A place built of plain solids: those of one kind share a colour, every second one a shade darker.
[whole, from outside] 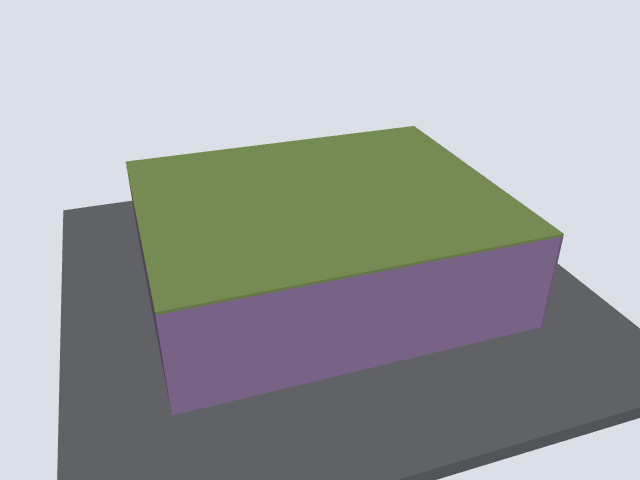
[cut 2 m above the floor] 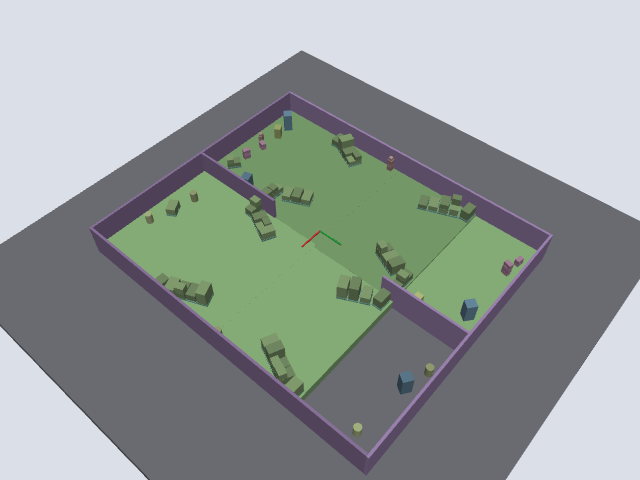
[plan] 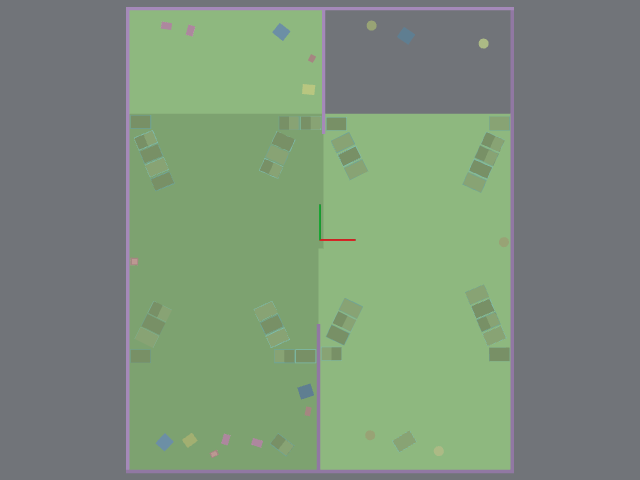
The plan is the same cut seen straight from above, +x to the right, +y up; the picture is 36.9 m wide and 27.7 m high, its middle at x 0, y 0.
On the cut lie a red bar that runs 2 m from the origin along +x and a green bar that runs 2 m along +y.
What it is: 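A closed cross-dock hall without a stair; its walked floor lies 0.81 m over the lower ground and ends at a front at either end, two bays a front; beyond a bay's line the ground lies deep, a low step down, or level and merely marked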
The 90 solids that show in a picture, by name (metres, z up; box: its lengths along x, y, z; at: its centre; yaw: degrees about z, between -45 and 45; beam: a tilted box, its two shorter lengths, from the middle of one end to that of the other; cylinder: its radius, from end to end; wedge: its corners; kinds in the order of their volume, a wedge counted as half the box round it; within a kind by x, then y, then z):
{
 "floor_1": {"box": [10.93, 12.79, 0.85], "at": [-5.55, -6.88, 0.38]},
 "floor_2": {"box": [11.15, 6.01, 0.72], "at": [-5.44, 10.27, 0.31]},
 "floor_3": {"box": [11.23, 7.77, 0.85], "at": [-5.4, 3.4, 0.38]},
 "floor_4": {"box": [0.04, 12.79, 0.19], "at": [-0.09, -6.86, 0.7]},
 "floor_5": {"box": [11.1, 12.79, 0.85], "at": [5.47, -6.88, 0.38]},
 "floor_6": {"box": [10.81, 7.77, 0.85], "at": [5.61, 3.4, 0.38]},
 "wall_1": {"box": [0.2, 26.51, 7.67], "at": [-11.1, 0.0, 3.78]},
 "wall_2": {"box": [0.2, 8.43, 7.67], "at": [-0.09, -9.06, 3.78]},
 "wall_3": {"box": [22.4, 0.2, 7.67], "at": [0.0, -13.35, 3.78]},
 "wall_4": {"box": [22.4, 0.2, 7.67], "at": [0.0, 13.35, 3.78]},
 "wall_5": {"box": [0.2, 7.16, 7.67], "at": [0.21, 9.7, 3.78]},
 "wall_6": {"box": [0.2, 26.51, 7.67], "at": [11.1, 0.0, 3.78]},
 "roof_1": {"box": [22.4, 26.91, 0.2], "at": [0.0, 0.0, 7.71]},
 "load_1": {"box": [1.14, 0.74, 0.55], "at": [-10.35, -6.71, 1.23]},
 "load_2": {"box": [1.12, 0.74, 0.85], "at": [-10.35, 6.81, 1.37]},
 "load_3": {"box": [0.57, 0.72, 0.67], "at": [-10.31, 5.65, 1.95], "yaw": 22.5},
 "load_4": {"box": [1.14, 0.72, 0.67], "at": [-10.06, 5.75, 1.28], "yaw": 22.5},
 "load_5": {"box": [1.17, 0.77, 1.4], "at": [-9.99, -5.62, 1.65], "yaw": -26.4},
 "load_6": {"box": [1.12, 0.74, 0.48], "at": [-9.74, 4.98, 1.19], "yaw": 22.5},
 "load_7": {"box": [1.12, 0.74, 0.48], "at": [-9.74, 4.98, 1.66], "yaw": 22.1},
 "load_8": {"box": [1.17, 0.78, 0.65], "at": [-9.61, -4.88, 1.28], "yaw": -26.4},
 "load_9": {"box": [0.58, 0.77, 0.41], "at": [-9.5, -4.0, 1.56], "yaw": -26.1},
 "load_10": {"box": [1.16, 0.73, 0.49], "at": [-9.41, 4.2, 1.19], "yaw": 22.5},
 "load_11": {"box": [1.16, 0.77, 0.41], "at": [-9.24, -4.13, 1.15], "yaw": -26.6},
 "load_12": {"box": [1.16, 0.71, 0.41], "at": [-9.09, 3.39, 1.15], "yaw": 22.3},
 "load_13": {"box": [1.16, 0.74, 0.55], "at": [-3.13, -4.12, 1.23], "yaw": 24.9},
 "load_14": {"box": [1.15, 0.72, 0.61], "at": [-2.81, 4.12, 1.25], "yaw": -24.1},
 "load_15": {"box": [1.11, 0.74, 0.65], "at": [-2.79, -4.88, 1.28], "yaw": 24.9},
 "load_16": {"box": [0.57, 0.72, 0.61], "at": [-2.56, 4.02, 1.86], "yaw": -24.1},
 "load_17": {"box": [1.13, 0.76, 0.7], "at": [-2.46, 4.91, 1.3], "yaw": -24.0},
 "load_18": {"box": [1.15, 0.7, 0.51], "at": [-2.43, -5.64, 1.2], "yaw": 24.6},
 "load_19": {"box": [1.17, 0.72, 0.41], "at": [-2.18, -11.82, 1.15], "yaw": -37.7},
 "load_20": {"box": [1.13, 0.78, 0.94], "at": [-2.12, 5.68, 1.42], "yaw": -24.2},
 "load_21": {"box": [1.15, 0.71, 0.45], "at": [-2.05, -6.71, 1.17], "yaw": -0.1},
 "load_22": {"box": [0.58, 0.72, 0.41], "at": [-1.96, -11.99, 1.57], "yaw": -37.8},
 "load_23": {"box": [1.14, 0.77, 0.47], "at": [-1.79, 6.74, 1.19], "yaw": -0.1},
 "load_24": {"box": [0.58, 0.71, 0.45], "at": [-1.78, -6.71, 1.62], "yaw": -0.1},
 "load_25": {"box": [0.57, 0.77, 0.47], "at": [-1.51, 6.74, 1.66], "yaw": 0.3},
 "load_26": {"box": [1.12, 0.73, 0.94], "at": [-0.82, -6.71, 1.42], "yaw": 0.4},
 "load_27": {"box": [1.13, 0.77, 0.39], "at": [-0.53, 6.75, 1.14], "yaw": -0.2},
 "load_28": {"box": [0.57, 0.77, 0.39], "at": [-0.25, 6.75, 1.53], "yaw": -0.1},
 "load_29": {"box": [0.58, 0.76, 0.59], "at": [0.38, -6.56, 1.84]},
 "load_30": {"box": [1.15, 0.76, 0.59], "at": [0.66, -6.57, 1.25]},
 "load_31": {"box": [1.15, 0.74, 0.83], "at": [0.95, 6.7, 1.37]},
 "load_32": {"box": [1.14, 0.74, 0.6], "at": [1.02, -5.49, 1.25], "yaw": -25.9},
 "load_33": {"box": [0.58, 0.76, 0.36], "at": [1.16, -4.58, 1.49], "yaw": -25.7},
 "load_34": {"box": [1.13, 0.73, 0.58], "at": [1.32, 5.62, 1.24], "yaw": 25.7},
 "load_35": {"box": [1.17, 0.76, 0.36], "at": [1.41, -4.71, 1.13], "yaw": -25.7},
 "load_36": {"box": [1.13, 0.72, 1.39], "at": [1.7, 4.83, 1.65], "yaw": 25.9},
 "load_37": {"box": [1.16, 0.73, 0.69], "at": [1.78, -3.95, 1.29], "yaw": -25.7},
 "load_38": {"box": [1.14, 0.75, 1.26], "at": [2.09, 4.06, 1.58], "yaw": 25.8},
 "load_39": {"box": [1.15, 0.77, 0.6], "at": [4.87, -11.62, 1.25], "yaw": 31.5},
 "load_40": {"box": [1.14, 0.73, 1.04], "at": [8.92, 3.32, 1.47], "yaw": -24.5},
 "load_41": {"box": [1.17, 0.76, 1.25], "at": [9.07, -3.15, 1.58], "yaw": 22.9},
 "load_42": {"box": [1.14, 0.7, 1.42], "at": [9.27, 4.09, 1.66], "yaw": -24.1},
 "load_43": {"box": [1.13, 0.76, 0.66], "at": [9.4, -3.96, 1.28], "yaw": 22.5},
 "load_44": {"box": [1.16, 0.74, 0.56], "at": [9.62, 4.87, 1.23], "yaw": -24.0},
 "load_45": {"box": [1.16, 0.73, 0.56], "at": [9.73, -4.73, 1.23], "yaw": 22.4},
 "load_46": {"box": [0.58, 0.74, 0.56], "at": [9.87, 4.74, 1.79], "yaw": -24.6},
 "load_47": {"box": [1.16, 0.76, 0.7], "at": [9.97, 5.65, 1.3], "yaw": -24.3},
 "load_48": {"box": [0.58, 0.73, 0.56], "at": [9.99, -4.63, 1.8], "yaw": 22.5},
 "load_49": {"box": [1.15, 0.77, 0.68], "at": [10.06, -5.54, 1.29], "yaw": 22.9},
 "load_50": {"box": [0.58, 0.76, 0.7], "at": [10.22, 5.53, 2.0], "yaw": -24.7},
 "load_51": {"box": [1.16, 0.78, 0.42], "at": [10.35, -6.6, 1.16], "yaw": 0.4},
 "load_52": {"box": [1.13, 0.76, 1.05], "at": [10.36, 6.73, 1.48], "yaw": 0.1},
 "cage_trolley_1": {"box": [0.72, 0.8, 1.66], "at": [-8.96, -11.68, 1.64], "yaw": -42.9},
 "cage_trolley_2": {"box": [0.8, 0.72, 1.66], "at": [-2.23, 12.01, 1.5], "yaw": -38.4},
 "cage_trolley_3": {"box": [0.8, 0.72, 1.66], "at": [-0.82, -8.74, 1.64], "yaw": 18.0},
 "cage_trolley_4": {"box": [0.8, 0.72, 1.71], "at": [4.97, 11.79, 0.81], "yaw": -34.9},
 "drum_1": {"cylinder": 0.29, "from": [2.89, -11.27, 0.81], "to": [2.89, -11.27, 1.69]},
 "drum_2": {"cylinder": 0.29, "from": [2.98, 12.37, 0.0], "to": [2.98, 12.37, 0.88]},
 "drum_3": {"cylinder": 0.29, "from": [6.85, -12.18, 0.81], "to": [6.85, -12.18, 1.69]},
 "drum_4": {"cylinder": 0.29, "from": [9.44, 11.33, 0.0], "to": [9.44, 11.33, 0.88]},
 "drum_5": {"cylinder": 0.29, "from": [10.62, -0.12, 0.81], "to": [10.62, -0.12, 1.69]},
 "pallet_1": {"box": [1.2, 0.8, 0.14], "at": [-10.34, 6.81, 0.88]},
 "pallet_2": {"box": [1.2, 0.8, 0.14], "at": [-10.05, 5.75, 0.88], "yaw": 22.2},
 "pallet_3": {"box": [1.2, 0.8, 0.14], "at": [-9.09, 3.39, 0.88], "yaw": 22.2},
 "pallet_4": {"box": [1.2, 0.8, 0.14], "at": [-2.79, -4.88, 0.88], "yaw": 24.5},
 "pallet_5": {"box": [1.2, 0.8, 0.14], "at": [-2.44, -5.64, 0.88], "yaw": 24.5},
 "pallet_6": {"box": [1.2, 0.8, 0.14], "at": [-2.05, -6.71, 0.88]},
 "pallet_7": {"box": [1.2, 0.8, 0.14], "at": [-0.82, -6.71, 0.88]},
 "pallet_8": {"box": [1.2, 0.8, 0.14], "at": [9.27, 4.09, 0.88], "yaw": -24.3},
 "bin_1": {"box": [0.72, 0.58, 1.06], "at": [-7.51, -11.56, 1.33], "yaw": 35.7},
 "bin_2": {"box": [0.72, 0.58, 1.06], "at": [-0.66, 8.68, 1.2], "yaw": -5.1},
 "crate_1": {"box": [0.6, 0.4, 0.3], "at": [-8.86, 12.36, 1.12], "yaw": -8.8},
 "crate_2": {"box": [0.4, 0.6, 0.3], "at": [-7.48, 12.09, 1.72], "yaw": -15.9},
 "crate_3": {"box": [0.4, 0.6, 0.3], "at": [-5.44, -11.52, 1.25], "yaw": -15.0},
 "crate_4": {"box": [0.6, 0.4, 0.3], "at": [-3.63, -11.7, 1.55], "yaw": -17.6},
 "carton_1": {"box": [0.32, 0.52, 0.4], "at": [-0.69, -9.89, 1.01], "yaw": -11.4},
 "carton_2": {"box": [0.33, 0.41, 0.35], "at": [-0.47, 10.47, 0.84], "yaw": -28.6}
}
